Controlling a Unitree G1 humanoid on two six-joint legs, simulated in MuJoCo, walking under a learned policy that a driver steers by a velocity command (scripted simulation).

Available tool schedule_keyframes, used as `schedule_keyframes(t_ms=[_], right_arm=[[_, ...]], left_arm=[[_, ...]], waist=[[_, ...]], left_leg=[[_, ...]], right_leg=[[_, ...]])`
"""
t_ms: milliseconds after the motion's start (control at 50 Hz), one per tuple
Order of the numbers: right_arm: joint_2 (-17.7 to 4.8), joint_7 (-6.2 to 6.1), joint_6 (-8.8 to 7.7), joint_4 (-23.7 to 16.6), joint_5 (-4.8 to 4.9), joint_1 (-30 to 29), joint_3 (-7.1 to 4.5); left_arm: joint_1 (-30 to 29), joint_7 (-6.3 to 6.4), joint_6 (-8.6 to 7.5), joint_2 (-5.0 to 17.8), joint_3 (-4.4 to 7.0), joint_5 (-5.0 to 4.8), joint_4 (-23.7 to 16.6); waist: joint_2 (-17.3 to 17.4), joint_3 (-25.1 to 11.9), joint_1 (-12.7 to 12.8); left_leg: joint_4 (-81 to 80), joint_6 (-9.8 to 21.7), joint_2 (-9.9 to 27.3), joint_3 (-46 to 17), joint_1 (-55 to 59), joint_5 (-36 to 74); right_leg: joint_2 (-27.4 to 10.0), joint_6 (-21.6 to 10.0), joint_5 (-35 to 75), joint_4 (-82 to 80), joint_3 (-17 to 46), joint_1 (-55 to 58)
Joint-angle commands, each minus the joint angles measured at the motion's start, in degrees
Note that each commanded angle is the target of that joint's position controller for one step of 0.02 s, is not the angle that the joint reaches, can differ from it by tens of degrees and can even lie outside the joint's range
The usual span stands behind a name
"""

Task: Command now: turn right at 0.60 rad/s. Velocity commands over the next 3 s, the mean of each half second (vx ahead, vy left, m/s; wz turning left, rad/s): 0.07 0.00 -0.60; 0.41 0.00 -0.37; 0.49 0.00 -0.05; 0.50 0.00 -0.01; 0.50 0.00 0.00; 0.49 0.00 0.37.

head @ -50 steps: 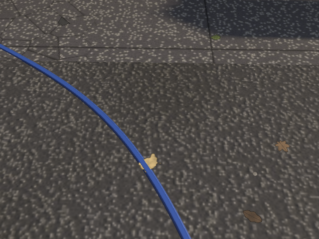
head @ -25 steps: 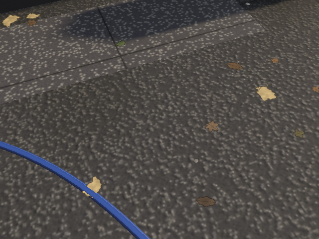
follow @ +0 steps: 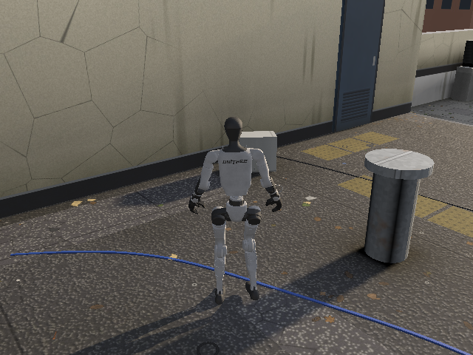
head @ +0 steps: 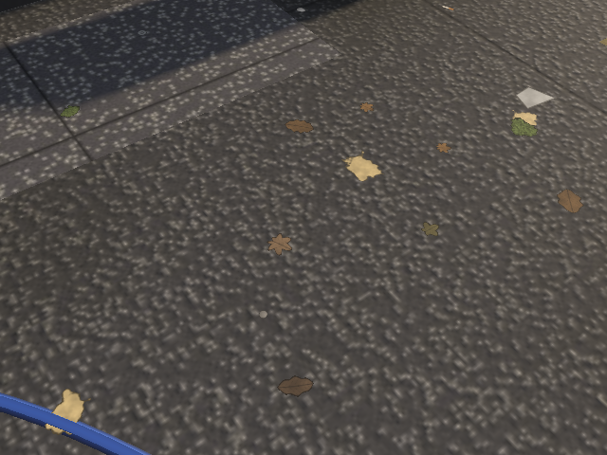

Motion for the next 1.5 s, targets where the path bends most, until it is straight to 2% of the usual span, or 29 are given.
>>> schedule_keyframes(t_ms=[20,80,160,260,300,320,340,360,400,440,500,720,800,820,840,860,880,940,1100,1220,1260,1300,1320,1340,1360,1380,1400,1440,1500], right_arm=[[-6.8,-0.86,-0.51,-5.2,0.78,-4.3,-1.61],[-7.1,-1.68,0.32,-4.7,0.58,-2.5,-1.44],[-9.8,-1.75,1.17,-4.0,0.64,-0.5,-2.47],[-11.9,-0.59,1.38,-3.4,2.20,-1.6,-3.21],[-11.0,-0.50,1.24,-2.9,3.40,-2.2,-2.99],[-8.7,-0.24,1.06,-1.4,3.01,1.5,-2.47],[-3.9,0.21,1.00,-3.1,0.00,1.3,-0.88],[-5.1,-0.22,0.39,-6.4,0.30,-4.3,-1.00],[-9.5,0.15,-0.76,-6.8,2.68,-7.9,-2.40],[-9.6,0.15,-1.59,-4.9,1.58,-6.1,-2.80],[-7.8,0.87,-3.17,-3.5,1.40,-5.5,-2.40],[-6.2,2.82,-5.58,-4.3,2.60,-11.7,-0.61],[-8.6,2.35,-6.40,-2.1,2.21,-2.7,-1.72],[-10.8,1.91,-6.59,-1.1,1.65,4.9,-2.42],[-17.0,1.83,-6.32,0.6,0.54,12.4,-3.88],[-14.4,2.67,-6.08,2.2,1.51,15.3,-3.47],[-10.3,2.63,-5.89,2.3,2.31,13.0,-2.06],[-6.1,1.93,-5.07,1.5,1.20,7.5,-0.29],[-9.1,1.02,-4.73,4.0,2.45,9.9,-0.33],[-10.7,0.60,-3.12,7.3,3.11,15.5,-0.44],[-12.0,0.29,-2.46,7.5,2.93,15.2,-0.78],[-10.9,-0.10,-1.89,6.5,2.20,14.0,-0.01],[-4.6,0.15,-2.64,4.3,1.13,19.5,2.03],[-3.6,0.60,-3.75,5.5,1.85,21.3,2.76],[-9.5,1.07,-4.54,4.2,3.53,15.5,1.13],[-9.7,1.26,-5.01,2.6,4.16,10.3,1.15],[-8.9,1.18,-5.07,2.1,3.36,7.9,1.26],[-7.6,1.22,-4.03,2.8,2.42,9.5,1.10],[-5.2,0.93,-2.64,2.8,1.87,9.5,1.69]], left_arm=[[4.0,0.47,0.18,8.7,3.49,-0.05,-1.7],[1.3,-0.03,0.65,4.9,2.30,-0.59,-3.1],[-1.9,-0.87,0.35,3.0,1.13,-0.05,-5.4],[0.7,-2.02,0.83,4.0,1.49,-0.15,-5.7],[4.8,-2.22,0.97,4.0,2.05,-0.06,-4.5],[7.8,-1.71,0.90,5.7,2.84,-0.06,-3.6],[11.4,-0.73,0.43,12.4,4.44,-0.29,-4.0],[12.7,-1.36,-1.41,14.6,4.43,1.18,-4.8],[10.8,-1.80,-3.86,8.7,2.49,0.95,-3.5],[7.6,-0.91,-4.10,6.7,1.33,0.22,-3.7],[8.6,-0.03,-4.76,6.2,0.85,1.20,-3.6],[13.8,-0.22,-5.21,7.4,1.15,-0.08,1.0],[13.0,-0.52,-4.80,5.4,0.38,0.16,1.5],[12.1,-0.57,-4.91,2.8,-0.55,0.78,0.9],[15.0,-0.15,-5.54,-0.1,-1.53,0.09,-1.0],[15.2,0.25,-6.23,2.4,-1.19,-0.62,-1.2],[12.3,0.03,-6.55,6.1,-0.18,-1.40,-0.7],[6.1,-0.92,-7.10,4.4,-0.41,0.36,-1.3],[-3.5,-2.19,-7.89,-1.4,-2.67,1.06,-3.7],[-10.9,-4.04,-8.63,0.2,-2.17,0.15,-5.8],[-7.0,-4.03,-8.51,2.4,-1.12,0.35,-5.1],[9.2,-2.97,-7.98,6.8,1.17,0.55,-1.0],[16.6,-2.41,-7.63,13.1,2.47,2.05,0.0],[18.0,-2.66,-7.48,10.2,1.78,0.96,0.9],[14.5,-2.58,-7.31,6.5,0.56,0.55,0.8],[10.8,-2.43,-7.20,5.1,0.06,0.56,0.5],[7.6,-2.62,-7.29,4.0,-0.37,0.98,0.7],[4.3,-2.83,-7.85,2.5,-0.79,1.79,0.5],[3.9,-2.85,-9.06,3.6,-0.34,1.06,2.2]], waist=[[10.1,-3.5,1.4],[11.8,-2.6,-0.8],[13.0,-5.4,-3.1],[13.9,-6.0,-1.9],[12.2,-6.3,0.7],[6.8,-7.2,1.1],[-11.4,-7.3,0.6],[-13.2,-8.3,3.5],[-6.7,-2.3,3.4],[-6.1,0.2,1.5],[-4.9,-0.9,0.9],[-5.2,1.4,4.1],[-5.7,-1.7,-1.0],[-2.6,-7.5,-4.7],[12.4,-15.0,-5.1],[18.8,-14.1,-5.6],[13.0,-6.3,-5.4],[7.7,0.9,-2.7],[7.1,1.9,-4.1],[7.1,2.8,-4.8],[8.3,-0.6,-1.6],[7.4,-11.4,6.9],[-4.5,-22.0,5.9],[-12.2,-28.5,5.5],[-7.0,-18.7,6.0],[-3.7,-11.3,4.9],[0.2,-6.2,2.9],[-1.5,-3.6,-0.6],[-1.2,-1.5,-2.3]], left_leg=[[-9.8,10.6,17.1,-13.5,7.7,16.6],[-10.4,10.7,14.6,-6.8,9.3,18.1],[-9.5,12.0,17.3,-4.3,13.4,21.2],[-7.1,10.7,19.2,-1.2,10.8,22.2],[-1.6,6.9,17.8,2.0,7.3,17.9],[4.6,2.9,15.3,5.8,0.7,6.9],[23.5,-3.2,8.0,11.7,-16.4,-19.0],[34.3,-3.9,1.8,2.4,-27.1,-25.2],[35.8,-0.9,5.0,-2.5,-30.8,-14.8],[31.5,-1.4,5.9,-2.5,-29.1,-6.0],[25.8,-2.6,4.1,-1.3,-25.4,3.6],[1.7,-3.4,1.8,-1.1,-12.1,8.6],[-3.9,0.9,0.9,1.1,2.4,6.5],[-3.6,4.0,6.3,-4.5,13.6,5.5],[-6.7,12.0,17.6,-25.0,31.1,-3.3],[-13.8,15.7,23.1,-41.2,33.3,-15.9],[-14.6,14.3,22.5,-37.0,28.0,-20.1],[-17.3,11.7,16.1,-21.4,16.0,-5.6],[-20.8,10.6,10.8,-4.8,9.6,18.1],[-17.9,8.7,14.9,-4.5,17.5,23.5],[-11.4,7.5,15.1,-3.6,20.6,38.7],[9.4,4.6,11.1,-0.3,11.9,42.6],[32.4,1.1,3.9,2.1,-9.2,16.9],[44.3,0.0,-1.8,-4.0,-19.5,-18.2],[47.9,0.6,2.1,-5.7,-25.5,-16.7],[46.0,1.0,4.8,-3.7,-26.4,-11.8],[42.2,0.6,6.8,-2.6,-25.0,-7.9],[37.9,-0.3,9.1,-2.8,-19.0,-3.6],[32.8,-2.2,9.9,-1.8,-18.0,-0.4]], right_leg=[[-4.1,3.4,0.6,18.3,-1.7,-9.1],[-5.2,5.1,5.1,14.4,-5.8,-10.0],[-8.1,5.2,3.9,2.4,-8.4,-6.2],[-7.6,2.2,7.5,-11.9,-12.8,3.7],[-5.8,-1.0,16.5,-24.0,-14.4,12.0],[-6.1,-3.3,21.5,-28.4,-11.0,20.3],[-20.9,-9.3,32.0,-30.8,10.3,30.6],[-28.3,-20.9,17.5,-34.7,26.1,27.4],[-24.3,-17.6,-8.1,-40.3,22.6,23.8],[-20.5,-14.4,-6.4,-41.4,17.7,21.4],[-17.5,-13.4,3.3,-42.2,13.2,21.2],[-17.3,-13.2,11.1,-38.1,12.8,17.0],[-15.1,-10.8,23.7,-29.9,12.3,16.7],[-11.8,-8.6,25.8,-18.1,8.6,12.7],[-3.8,-3.8,15.8,1.9,0.1,-4.0],[-2.0,-2.1,-3.9,13.6,0.5,-15.3],[-5.0,-2.6,-1.0,18.3,2.1,-20.3],[-11.1,-2.9,10.1,13.6,-2.7,-18.7],[-11.1,0.1,28.0,-10.8,-9.0,-12.0],[-8.5,-2.8,30.3,-22.2,-9.4,-8.0],[-6.3,-4.9,25.8,-22.9,-10.9,-1.2],[-8.0,-8.9,27.6,-23.0,-9.7,23.7],[-24.1,-16.7,24.4,-21.2,13.2,47.7],[-30.0,-21.6,16.1,-30.5,33.3,52.4],[-27.5,-18.7,11.8,-32.7,27.1,45.7],[-25.1,-16.8,14.5,-34.0,18.6,37.0],[-22.6,-15.8,20.0,-36.0,13.2,28.6],[-19.6,-15.4,25.5,-39.9,7.6,19.3],[-18.9,-16.6,29.6,-43.8,2.4,13.6]])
